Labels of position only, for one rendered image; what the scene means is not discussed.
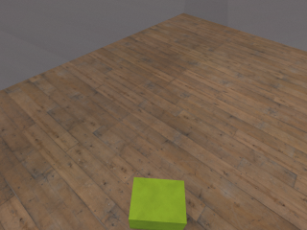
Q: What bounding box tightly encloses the carton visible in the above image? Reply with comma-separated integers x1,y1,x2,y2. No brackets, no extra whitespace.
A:
129,177,187,230

